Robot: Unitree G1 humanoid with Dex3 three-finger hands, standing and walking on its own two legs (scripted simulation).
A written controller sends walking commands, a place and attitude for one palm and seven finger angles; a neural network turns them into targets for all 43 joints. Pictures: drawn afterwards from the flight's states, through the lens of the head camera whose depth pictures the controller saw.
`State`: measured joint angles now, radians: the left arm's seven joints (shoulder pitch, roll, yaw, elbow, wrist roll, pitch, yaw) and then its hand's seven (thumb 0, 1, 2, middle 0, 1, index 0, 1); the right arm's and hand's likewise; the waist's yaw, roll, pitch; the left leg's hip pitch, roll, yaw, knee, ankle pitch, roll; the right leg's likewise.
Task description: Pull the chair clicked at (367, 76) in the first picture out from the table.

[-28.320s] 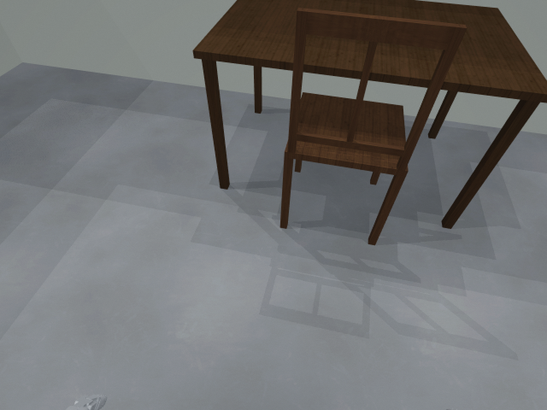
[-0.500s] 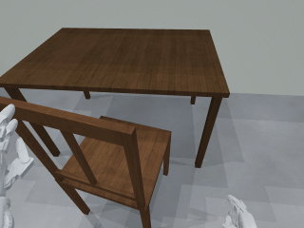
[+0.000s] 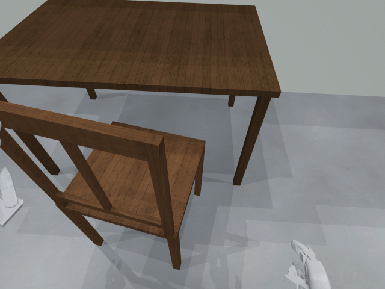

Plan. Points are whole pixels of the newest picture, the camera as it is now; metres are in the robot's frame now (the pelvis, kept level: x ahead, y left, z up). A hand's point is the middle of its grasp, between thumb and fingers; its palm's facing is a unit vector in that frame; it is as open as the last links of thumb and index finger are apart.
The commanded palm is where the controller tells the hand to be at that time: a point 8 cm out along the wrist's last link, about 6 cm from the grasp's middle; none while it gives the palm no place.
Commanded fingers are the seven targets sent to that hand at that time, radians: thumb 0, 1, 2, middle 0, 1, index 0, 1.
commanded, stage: step back with the hand held close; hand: left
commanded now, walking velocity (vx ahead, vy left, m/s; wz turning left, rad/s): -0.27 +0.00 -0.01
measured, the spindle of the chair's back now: (91, 179) +0.36 +0.29 -0.05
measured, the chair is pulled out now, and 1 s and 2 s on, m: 0.25 0.25 0.25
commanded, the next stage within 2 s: stop stepping back and stand still in 1.18 s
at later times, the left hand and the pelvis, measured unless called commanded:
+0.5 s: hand (13, 230) +0.16 +0.25 +0.17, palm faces +0.46 -0.72 -0.52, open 7.4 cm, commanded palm +0.09 +0.28 +0.18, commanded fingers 0.00 0.90 0.90 -0.20 -0.30 -0.20 -0.30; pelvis -0.04 -0.02 -0.01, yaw +1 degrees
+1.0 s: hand out of the picture +0.10 +0.24 +0.16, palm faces +0.41 -0.78 -0.47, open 7.4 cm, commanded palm +0.03 +0.29 +0.18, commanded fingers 0.00 0.90 0.90 -0.20 -0.30 -0.20 -0.30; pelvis -0.09 -0.02 +0.00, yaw +4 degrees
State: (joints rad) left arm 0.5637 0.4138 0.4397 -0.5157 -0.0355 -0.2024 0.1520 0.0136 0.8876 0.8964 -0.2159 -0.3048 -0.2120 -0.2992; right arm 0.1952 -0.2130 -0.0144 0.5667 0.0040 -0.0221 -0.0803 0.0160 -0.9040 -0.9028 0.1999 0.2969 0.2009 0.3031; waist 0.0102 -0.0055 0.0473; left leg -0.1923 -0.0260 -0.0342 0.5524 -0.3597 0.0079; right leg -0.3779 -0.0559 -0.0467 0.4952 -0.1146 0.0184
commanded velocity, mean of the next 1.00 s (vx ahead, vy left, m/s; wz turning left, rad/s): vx -0.36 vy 0.00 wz -0.04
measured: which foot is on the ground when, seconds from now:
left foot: down 0.00-1.00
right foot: down 0.00-1.00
